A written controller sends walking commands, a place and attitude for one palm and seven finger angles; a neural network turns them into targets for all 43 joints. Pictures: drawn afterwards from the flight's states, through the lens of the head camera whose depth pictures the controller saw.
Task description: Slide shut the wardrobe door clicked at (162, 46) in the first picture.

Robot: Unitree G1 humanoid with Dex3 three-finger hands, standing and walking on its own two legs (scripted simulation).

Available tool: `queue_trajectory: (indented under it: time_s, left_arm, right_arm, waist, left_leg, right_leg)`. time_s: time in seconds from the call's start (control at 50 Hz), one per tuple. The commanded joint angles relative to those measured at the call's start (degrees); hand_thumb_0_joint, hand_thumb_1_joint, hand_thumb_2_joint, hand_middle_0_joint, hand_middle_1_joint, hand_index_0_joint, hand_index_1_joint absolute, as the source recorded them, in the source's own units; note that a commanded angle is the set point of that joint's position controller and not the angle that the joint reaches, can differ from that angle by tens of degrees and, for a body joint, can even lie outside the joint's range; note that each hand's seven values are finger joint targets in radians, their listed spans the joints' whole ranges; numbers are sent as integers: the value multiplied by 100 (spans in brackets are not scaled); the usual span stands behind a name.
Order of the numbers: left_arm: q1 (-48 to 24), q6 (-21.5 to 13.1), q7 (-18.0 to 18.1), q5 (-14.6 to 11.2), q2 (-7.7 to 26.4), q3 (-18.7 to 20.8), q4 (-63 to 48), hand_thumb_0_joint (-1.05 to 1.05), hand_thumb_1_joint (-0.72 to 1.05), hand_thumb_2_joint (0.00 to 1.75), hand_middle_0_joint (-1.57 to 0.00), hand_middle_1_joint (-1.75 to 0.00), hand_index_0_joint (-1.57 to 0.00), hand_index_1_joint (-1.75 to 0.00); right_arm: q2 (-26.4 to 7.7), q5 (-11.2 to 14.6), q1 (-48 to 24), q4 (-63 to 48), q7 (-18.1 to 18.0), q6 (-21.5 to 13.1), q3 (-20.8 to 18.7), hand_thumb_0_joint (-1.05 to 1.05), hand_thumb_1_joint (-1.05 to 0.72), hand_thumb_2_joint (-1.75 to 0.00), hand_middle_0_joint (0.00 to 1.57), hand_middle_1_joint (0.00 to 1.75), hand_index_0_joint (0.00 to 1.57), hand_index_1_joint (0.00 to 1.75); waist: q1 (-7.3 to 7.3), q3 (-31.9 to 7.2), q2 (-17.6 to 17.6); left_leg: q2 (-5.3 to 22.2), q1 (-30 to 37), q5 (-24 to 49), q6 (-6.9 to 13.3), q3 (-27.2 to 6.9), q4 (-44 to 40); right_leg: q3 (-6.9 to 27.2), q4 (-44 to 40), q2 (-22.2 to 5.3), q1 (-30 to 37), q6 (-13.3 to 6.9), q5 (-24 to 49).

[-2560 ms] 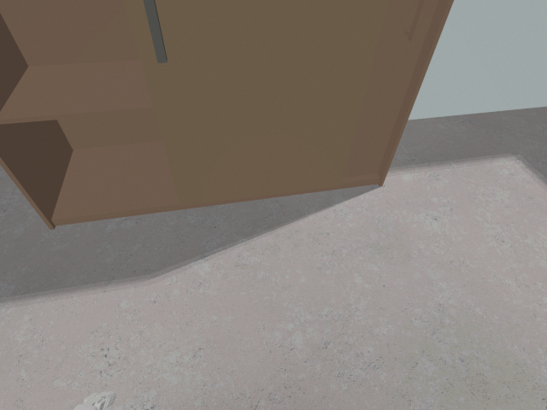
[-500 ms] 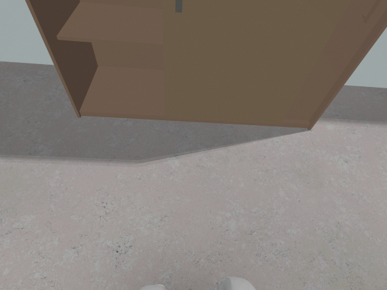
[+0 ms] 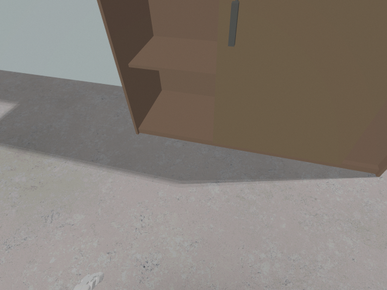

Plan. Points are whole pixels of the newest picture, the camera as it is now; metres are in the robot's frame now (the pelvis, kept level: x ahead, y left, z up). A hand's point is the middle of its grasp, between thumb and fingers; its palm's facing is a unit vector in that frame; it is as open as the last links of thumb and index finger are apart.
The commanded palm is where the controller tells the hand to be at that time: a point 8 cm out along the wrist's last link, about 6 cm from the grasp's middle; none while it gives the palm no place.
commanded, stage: walk to a spot facing it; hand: right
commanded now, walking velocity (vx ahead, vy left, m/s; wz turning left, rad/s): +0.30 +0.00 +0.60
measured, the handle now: (234, 22) +1.11 -0.16 +0.09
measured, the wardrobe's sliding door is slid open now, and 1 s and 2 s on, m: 0.57 0.57 0.57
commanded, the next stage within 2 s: turn to face it in 0.82 s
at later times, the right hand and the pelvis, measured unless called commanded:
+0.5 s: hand (225, 217) +0.36 -0.08 -0.19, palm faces -0.40 +0.91 -0.13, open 7.3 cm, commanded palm none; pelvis +0.18 +0.03 -0.02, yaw +20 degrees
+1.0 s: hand (229, 188) +0.45 -0.10 -0.17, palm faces -0.38 +0.90 -0.22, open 7.3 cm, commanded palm none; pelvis +0.39 +0.08 +0.00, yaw +31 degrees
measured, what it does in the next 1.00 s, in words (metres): walks ahead, turning left: left foot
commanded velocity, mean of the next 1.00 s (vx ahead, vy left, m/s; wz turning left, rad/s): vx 0.26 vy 0.00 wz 0.40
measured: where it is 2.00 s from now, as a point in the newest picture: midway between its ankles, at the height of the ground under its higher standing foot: (181, 257)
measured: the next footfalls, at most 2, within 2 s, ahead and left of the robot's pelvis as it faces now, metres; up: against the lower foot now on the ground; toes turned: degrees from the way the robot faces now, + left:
left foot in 0.50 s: +0.29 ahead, +0.14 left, +0.00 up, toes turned +27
right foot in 1.04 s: +0.57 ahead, +0.06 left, +0.00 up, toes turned +24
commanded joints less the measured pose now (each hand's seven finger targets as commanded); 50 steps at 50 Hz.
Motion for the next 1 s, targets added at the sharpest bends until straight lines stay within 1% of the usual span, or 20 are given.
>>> queue_trajectory:
  time_s: [0.0, 0.06, 0.12, 0.22, 0.28, 0.32, 0.36, 0.42, 0.44, 0.46, 0.48, 0.5, 0.52, 0.54, 0.58, 0.64, 0.74, 0.88, 0.94, 0.98]
  left_arm:
    - [753, -82, 84, 70, 1102, 247, -240, 0, 90, 90, -20, -30, -20, -30]
    - [646, -207, 122, 48, 666, 87, -135, 0, 90, 90, -20, -30, -20, -30]
    - [1158, -302, 175, 5, 473, 32, 95, 0, 90, 90, -20, -30, -20, -30]
    - [1909, -346, 225, 29, 308, -39, 510, 0, 90, 90, -20, -30, -20, -30]
    - [2083, -340, 231, 69, 336, -31, 663, 0, 90, 90, -20, -30, -20, -30]
    - [2409, -314, 230, 117, 340, -15, 816, 0, 90, 90, -20, -30, -20, -30]
    - [2373, -277, 222, 120, 439, 29, 880, 0, 90, 90, -20, -30, -20, -30]
    - [2196, -264, 196, 68, 739, 140, 860, 0, 90, 90, -20, -30, -20, -30]
    - [2012, -257, 180, 41, 802, 139, 770, 0, 90, 90, -20, -30, -20, -30]
    - [1831, -246, 115, -32, 762, 125, 669, 0, 90, 90, -20, -30, -20, -30]
    - [2015, -258, 75, -121, 321, 56, 514, 0, 90, 90, -20, -30, -20, -30]
    - [1524, -288, 127, -106, 333, 86, 278, 0, 90, 90, -20, -30, -20, -30]
    - [1285, -280, 124, -74, 414, 133, 238, 0, 90, 90, -20, -30, -20, -30]
    - [1165, -257, 74, -13, 323, 122, 242, 0, 90, 90, -20, -30, -20, -30]
    - [1040, -87, 61, 66, 231, 118, 343, 0, 90, 90, -20, -30, -20, -30]
    - [1455, 59, 39, 105, 5, 122, 453, 0, 90, 90, -20, -30, -20, -30]
    - [583, 59, -49, 121, 91, 138, 97, 0, 90, 90, -20, -30, -20, -30]
    - [-957, -61, -103, 89, 92, 60, -430, 0, 90, 90, -20, -30, -20, -30]
    - [-752, -97, -76, 58, 99, 14, -320, 0, 90, 90, -20, -30, -20, -30]
    - [413, -133, 1, 69, 256, 37, 156, 0, 90, 90, -20, -30, -20, -30]
  right_arm:
    - [-703, -82, -811, -810, 110, -244, -226, 0, -90, -90, 20, 30, 20, 30]
    - [-434, -123, -482, -508, 215, -109, -194, 0, -90, -90, 20, 30, 20, 30]
    - [-227, -108, -505, -470, 208, -62, -134, 0, -90, -90, 20, 30, 20, 30]
    - [-81, -86, -1140, -601, 203, -5, -52, 0, -90, -90, 20, 30, 20, 30]
    - [37, -64, -1679, -735, 255, -29, 34, 0, -90, -90, 20, 30, 20, 30]
    - [73, -50, -2207, -849, 265, -77, 84, 0, -90, -90, 20, 30, 20, 30]
    - [120, -37, -2254, -858, 258, -121, 106, 0, -90, -90, 20, 30, 20, 30]
    - [-193, -48, -1300, -567, 173, -220, 20, 0, -90, -90, 20, 30, 20, 30]
    - [-347, -71, -609, -367, 149, -279, -49, 0, -90, -90, 20, 30, 20, 30]
    - [-732, -89, 268, -101, 112, -342, -165, 0, -90, -90, 20, 30, 20, 30]
    - [-1318, -29, 773, 6, 31, -390, -262, 0, -90, -90, 20, 30, 20, 30]
    - [-1567, 114, 774, -22, -49, -325, -319, 0, -90, -90, 20, 30, 20, 30]
    - [-1408, 131, 365, -121, -91, -279, -311, 0, -90, -90, 20, 30, 20, 30]
    - [-1155, 127, -28, -216, -103, -308, -236, 0, -90, -90, 20, 30, 20, 30]
    - [-767, 99, -571, -259, -133, -407, -79, 0, -90, -90, 20, 30, 20, 30]
    - [-658, -2, -692, -190, -140, -525, -51, 0, -90, -90, 20, 30, 20, 30]
    - [-501, 12, -365, -64, -103, -594, -29, 0, -90, -90, 20, 30, 20, 30]
    - [-591, -13, 497, 59, -208, -569, -44, 0, -90, -90, 20, 30, 20, 30]
    - [-610, -13, 397, 66, -258, -550, -11, 0, -90, -90, 20, 30, 20, 30]
    - [-555, 65, 246, 147, -307, -566, 47, 0, -90, -90, 20, 30, 20, 30]
  waist:
    - [379, 811, -681]
    - [119, 1016, -909]
    - [151, 835, -936]
    - [301, 1042, -904]
    - [409, 1140, -899]
    - [639, 1188, -796]
    - [567, 1067, -879]
    - [123, 205, -1047]
    - [-225, -156, -1036]
    - [-672, -716, -645]
    - [-666, -1473, 606]
    - [-663, -1680, 582]
    - [-477, -860, -41]
    - [-284, -388, 58]
    - [147, 417, -402]
    - [534, 360, -342]
    - [373, 474, 507]
    - [-141, 249, 516]
    - [40, -8, 615]
    - [559, -528, 547]
  left_leg:
    - [718, -2597, -95, -240, 628, 2596]
    - [891, -2372, 882, -310, 821, 3246]
    - [910, -2611, 1281, -354, 966, 3519]
    - [1009, -3092, 1422, -348, 1249, 3367]
    - [1042, -3072, 1425, -285, 1667, 2356]
    - [978, -2864, 1186, -182, 1882, 1637]
    - [804, -2313, 947, -13, 2174, 795]
    - [422, -580, 685, 315, 2311, 136]
    - [328, 561, 904, 407, 2327, -211]
    - [859, 2438, 1454, 681, 1743, -550]
    - [2702, 4094, 2174, 1498, -1126, -770]
    - [3187, 4155, 2507, 1867, -2406, -1314]
    - [3112, 3290, 1643, 1789, -1827, -1650]
    - [2853, 2402, 1477, 1455, -1415, -1817]
    - [2462, 568, 1603, 1046, -620, -2108]
    - [2023, -55, 2122, 1029, 85, -2144]
    - [1657, 264, 2443, 921, 220, -2115]
    - [1715, 1875, 4800, 856, -226, -1337]
    - [1646, 2064, 5721, 689, 54, -905]
    - [1369, 1678, 5733, 315, 377, 179]
  right_leg:
    - [2471, -2318, -2333, 968, -635, -2253]
    - [882, -2144, -1591, 511, -117, -758]
    - [104, -1795, -1386, 1023, 68, 1161]
    - [-299, -1548, -1516, 1521, 45, 2999]
    - [-644, -1509, -1566, 1908, -237, 3439]
    - [-683, -1412, -1649, 2151, -404, 3830]
    - [-1133, -1077, -1659, 2296, -427, 4868]
    - [-1394, 425, -1795, 2253, -355, 6742]
    - [-1512, 1345, -1711, 1749, -234, 6323]
    - [-1558, 2820, -1615, 450, -34, 4701]
    - [-1383, 4834, -607, -1598, 284, -995]
    - [-544, 5849, -397, -2298, 209, -1766]
    - [-151, 5888, -718, -2460, 76, -1038]
    - [-68, 5636, -932, -2425, 142, -453]
    - [8, 4963, -1125, -1794, 195, -149]
    - [-92, 4301, -1070, -1515, 295, 19]
    - [-124, 3335, -989, -2079, 430, 712]
    - [-364, 1818, -533, -2325, 357, 291]
    - [-632, 815, -172, -1362, 186, 298]
    - [-634, -258, -32, 466, 32, 1616]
